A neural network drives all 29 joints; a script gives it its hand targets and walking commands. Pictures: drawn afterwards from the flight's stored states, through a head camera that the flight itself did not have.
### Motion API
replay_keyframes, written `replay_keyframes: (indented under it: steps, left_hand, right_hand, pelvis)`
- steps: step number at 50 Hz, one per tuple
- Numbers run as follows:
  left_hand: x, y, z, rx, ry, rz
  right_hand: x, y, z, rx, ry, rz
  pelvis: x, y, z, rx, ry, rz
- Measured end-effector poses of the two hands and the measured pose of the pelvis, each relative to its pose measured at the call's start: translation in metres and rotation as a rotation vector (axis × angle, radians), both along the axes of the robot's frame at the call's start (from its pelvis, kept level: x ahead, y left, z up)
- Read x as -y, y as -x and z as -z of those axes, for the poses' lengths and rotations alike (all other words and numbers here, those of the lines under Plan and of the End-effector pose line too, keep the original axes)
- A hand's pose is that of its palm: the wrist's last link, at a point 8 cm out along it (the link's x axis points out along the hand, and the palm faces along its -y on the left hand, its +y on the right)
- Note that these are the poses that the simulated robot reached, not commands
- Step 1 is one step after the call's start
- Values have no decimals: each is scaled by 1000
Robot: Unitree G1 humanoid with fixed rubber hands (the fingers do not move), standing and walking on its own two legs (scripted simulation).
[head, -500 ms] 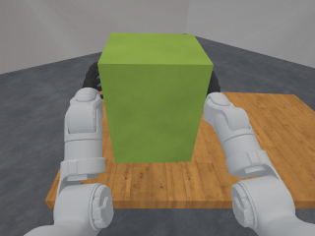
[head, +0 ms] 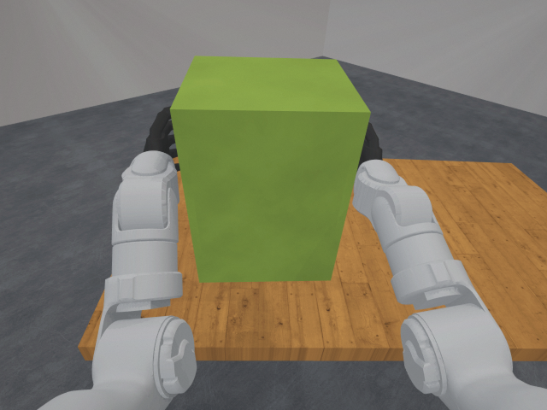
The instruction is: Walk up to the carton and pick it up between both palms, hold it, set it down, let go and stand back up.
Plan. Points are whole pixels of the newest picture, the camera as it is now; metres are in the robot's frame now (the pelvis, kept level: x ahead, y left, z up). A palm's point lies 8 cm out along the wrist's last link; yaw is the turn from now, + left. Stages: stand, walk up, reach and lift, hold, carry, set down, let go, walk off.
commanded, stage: hold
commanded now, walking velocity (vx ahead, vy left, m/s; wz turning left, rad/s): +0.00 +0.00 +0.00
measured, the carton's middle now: (266, 173) +0.38 +0.00 +0.22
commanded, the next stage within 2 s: none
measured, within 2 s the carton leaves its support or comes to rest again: neither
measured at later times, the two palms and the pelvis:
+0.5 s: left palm (159, 161) +0.37 +0.14 +0.25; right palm (366, 167) +0.37 -0.14 +0.24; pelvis +0.00 +0.00 +0.00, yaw +0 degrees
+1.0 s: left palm (159, 160) +0.37 +0.14 +0.25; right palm (367, 166) +0.37 -0.14 +0.24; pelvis +0.00 +0.00 +0.00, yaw +0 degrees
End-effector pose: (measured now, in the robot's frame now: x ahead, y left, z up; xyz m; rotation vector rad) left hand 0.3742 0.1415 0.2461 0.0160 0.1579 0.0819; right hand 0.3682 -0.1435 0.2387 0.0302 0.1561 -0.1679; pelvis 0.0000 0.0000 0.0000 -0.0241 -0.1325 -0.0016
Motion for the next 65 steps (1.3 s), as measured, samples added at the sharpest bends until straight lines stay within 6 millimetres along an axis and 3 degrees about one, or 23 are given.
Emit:
replay_keyframes:
  steps: [65]
  left_hand:
    - [0,3,-1,4,1,-3]
  right_hand:
    - [0,2,-1,4,1,-2]
  pelvis:
    - [1,0,0,3,1,-1]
